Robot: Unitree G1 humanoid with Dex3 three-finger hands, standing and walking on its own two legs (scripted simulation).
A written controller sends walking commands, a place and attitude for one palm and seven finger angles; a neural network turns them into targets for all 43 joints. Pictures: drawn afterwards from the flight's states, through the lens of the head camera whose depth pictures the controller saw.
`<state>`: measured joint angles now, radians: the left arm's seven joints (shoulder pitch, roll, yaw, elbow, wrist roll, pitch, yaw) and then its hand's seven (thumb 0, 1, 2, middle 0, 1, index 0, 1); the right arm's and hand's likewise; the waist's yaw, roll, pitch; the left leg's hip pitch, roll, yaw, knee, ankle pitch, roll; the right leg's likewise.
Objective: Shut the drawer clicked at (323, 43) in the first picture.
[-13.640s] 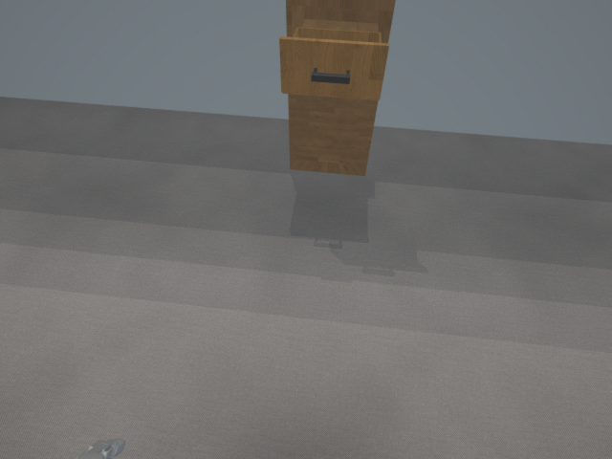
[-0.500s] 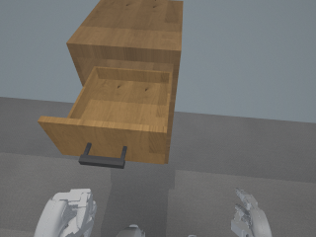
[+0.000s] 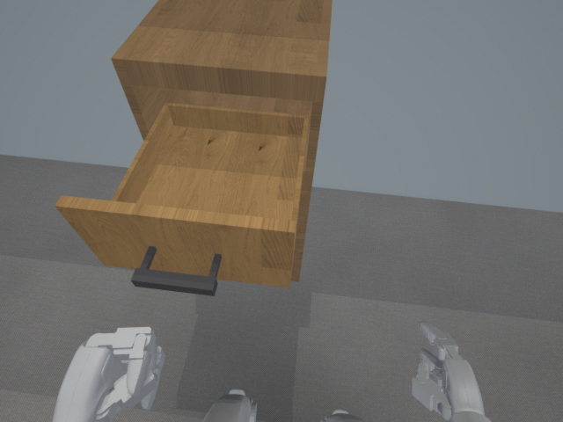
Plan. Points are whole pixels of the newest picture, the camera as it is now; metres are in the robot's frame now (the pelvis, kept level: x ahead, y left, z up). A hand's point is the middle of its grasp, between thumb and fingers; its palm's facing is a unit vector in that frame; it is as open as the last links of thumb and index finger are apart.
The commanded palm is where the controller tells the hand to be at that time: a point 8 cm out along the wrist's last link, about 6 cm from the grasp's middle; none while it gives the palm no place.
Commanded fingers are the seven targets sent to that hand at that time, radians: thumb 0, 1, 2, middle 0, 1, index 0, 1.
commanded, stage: bring the fist close to the handle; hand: left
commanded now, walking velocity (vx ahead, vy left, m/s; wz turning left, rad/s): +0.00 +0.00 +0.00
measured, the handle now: (179, 269) +0.34 +0.18 -0.01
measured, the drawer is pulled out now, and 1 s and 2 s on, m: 0.30 0.30 0.26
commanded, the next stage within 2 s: push the drawer shut in 1.10 s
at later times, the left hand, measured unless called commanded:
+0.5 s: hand (177, 353) +0.21 +0.15 +0.01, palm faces -0.10 -0.99 -0.03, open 3.3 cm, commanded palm +0.20 +0.21 +0.01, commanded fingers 0.00 0.90 0.90 -1.40 -1.60 -1.40 -1.60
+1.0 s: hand (190, 342) +0.23 +0.14 -0.01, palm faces -0.10 -0.99 -0.03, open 3.3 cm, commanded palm +0.22 +0.20 -0.01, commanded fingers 0.00 0.90 0.90 -1.40 -1.60 -1.40 -1.60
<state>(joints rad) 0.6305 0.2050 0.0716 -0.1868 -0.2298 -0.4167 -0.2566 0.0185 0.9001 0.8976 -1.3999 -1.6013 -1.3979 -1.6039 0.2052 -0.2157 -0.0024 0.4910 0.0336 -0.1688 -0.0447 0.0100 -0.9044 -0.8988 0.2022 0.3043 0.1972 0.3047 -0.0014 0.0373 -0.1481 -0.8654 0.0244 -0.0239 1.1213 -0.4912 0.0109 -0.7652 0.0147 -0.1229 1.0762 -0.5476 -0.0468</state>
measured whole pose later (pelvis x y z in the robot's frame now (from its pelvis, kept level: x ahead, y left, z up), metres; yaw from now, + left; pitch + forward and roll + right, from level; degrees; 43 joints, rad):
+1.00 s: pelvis -0.01 +0.01 -0.04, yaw -2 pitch +22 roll -3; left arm 0.39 0.18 -0.01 -0.06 -0.14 -0.41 -0.11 0.02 0.90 0.90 -1.40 -1.60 -1.40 -1.60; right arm 0.20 -0.23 0.02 0.46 0.01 -0.06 -0.01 0.01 -0.90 -0.90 0.20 0.30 0.20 0.30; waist -0.02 0.04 -0.19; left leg -1.14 0.02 0.00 1.31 -0.55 0.03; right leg -1.04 0.00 -0.10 1.28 -0.61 -0.03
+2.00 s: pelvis -0.03 +0.01 -0.05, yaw -1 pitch +21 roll -4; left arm -0.07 0.25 0.04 0.29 -0.16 -0.39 -0.14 0.01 0.77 0.95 -1.40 -1.60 -1.40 -1.60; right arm 0.18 -0.25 0.04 0.57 0.01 -0.08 -0.04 0.01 -0.91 -0.90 0.20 0.30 0.20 0.30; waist -0.03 0.04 -0.16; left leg -1.19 0.02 -0.03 1.33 -0.51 0.03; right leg -1.08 0.00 -0.13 1.29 -0.57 -0.04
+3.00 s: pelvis -0.02 +0.01 -0.04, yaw -2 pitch +24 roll -3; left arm -0.61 0.29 0.19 0.88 -0.10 -0.51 -0.12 0.04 0.81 0.95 -1.40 -1.60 -1.40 -1.60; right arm 0.26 -0.26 0.02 0.64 -0.01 0.01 -0.01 0.00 -0.91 -0.90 0.20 0.30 0.20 0.30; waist -0.10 0.04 -0.14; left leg -1.22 0.03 -0.01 1.30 -0.50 0.02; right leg -1.13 0.01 -0.10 1.27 -0.56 -0.04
